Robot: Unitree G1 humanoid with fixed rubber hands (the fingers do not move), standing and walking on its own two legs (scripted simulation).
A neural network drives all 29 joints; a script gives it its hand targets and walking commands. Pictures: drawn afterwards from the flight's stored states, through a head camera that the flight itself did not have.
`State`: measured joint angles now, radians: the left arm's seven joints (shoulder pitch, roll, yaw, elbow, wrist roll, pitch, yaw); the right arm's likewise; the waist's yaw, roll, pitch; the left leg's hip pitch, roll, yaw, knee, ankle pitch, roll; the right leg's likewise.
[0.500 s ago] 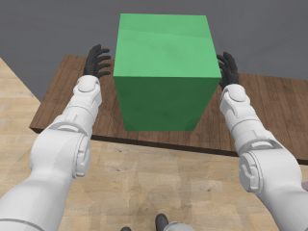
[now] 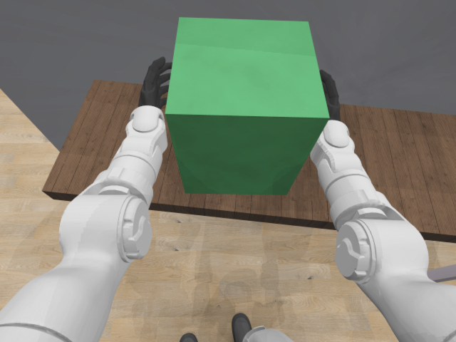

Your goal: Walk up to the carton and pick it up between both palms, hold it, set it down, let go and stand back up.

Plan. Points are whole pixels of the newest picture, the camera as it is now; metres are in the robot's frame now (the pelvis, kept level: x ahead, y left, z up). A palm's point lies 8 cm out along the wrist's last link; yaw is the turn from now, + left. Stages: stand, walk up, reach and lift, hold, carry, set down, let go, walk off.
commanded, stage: reach and lift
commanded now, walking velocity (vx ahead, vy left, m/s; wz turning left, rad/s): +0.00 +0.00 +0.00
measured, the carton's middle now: (239, 117) +0.48 -0.08 +0.05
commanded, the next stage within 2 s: none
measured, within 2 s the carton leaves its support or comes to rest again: leaves its support in 1.66 s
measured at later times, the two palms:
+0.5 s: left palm (152, 112) +0.49 +0.07 +0.08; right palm (325, 127) +0.42 -0.22 +0.07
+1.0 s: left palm (152, 115) +0.48 +0.07 +0.08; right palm (325, 133) +0.41 -0.22 +0.07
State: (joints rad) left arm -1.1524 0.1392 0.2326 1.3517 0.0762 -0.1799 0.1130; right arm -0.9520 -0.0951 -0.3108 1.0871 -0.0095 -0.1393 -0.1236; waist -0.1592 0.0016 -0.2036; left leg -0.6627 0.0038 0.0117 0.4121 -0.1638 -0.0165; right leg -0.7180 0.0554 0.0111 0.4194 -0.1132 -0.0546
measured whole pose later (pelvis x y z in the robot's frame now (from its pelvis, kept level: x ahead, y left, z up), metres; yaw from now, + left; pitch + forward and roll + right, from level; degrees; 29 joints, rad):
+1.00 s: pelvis +0.04 +0.02 +0.01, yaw -2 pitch +13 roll +0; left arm -0.87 -0.06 0.45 1.01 0.33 -0.11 0.09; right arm -0.73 0.03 -0.61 0.94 -0.39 -0.29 -0.01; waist -0.15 0.03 -0.08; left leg -0.36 0.00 0.05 0.35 -0.22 0.01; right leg -0.41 0.03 -0.05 0.33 -0.15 -0.04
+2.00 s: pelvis +0.00 +0.01 +0.01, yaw +0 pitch +15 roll +0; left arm -0.94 -0.03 0.36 1.12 0.33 -0.17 0.14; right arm -0.77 -0.03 -0.62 1.13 -0.36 -0.48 -0.07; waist -0.16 -0.02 -0.17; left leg -0.46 0.01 0.02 0.33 -0.14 -0.01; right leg -0.50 0.03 -0.10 0.30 -0.07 -0.07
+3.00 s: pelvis +0.00 +0.03 +0.02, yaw +1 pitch +1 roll -1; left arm -0.89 -0.02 0.30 0.85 0.28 0.22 0.12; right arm -0.75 -0.05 -0.34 1.01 -0.05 -0.16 -0.09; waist -0.12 -0.06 -0.07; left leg -0.18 0.00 0.03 0.36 -0.19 0.02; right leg -0.19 0.02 -0.09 0.27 -0.10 -0.03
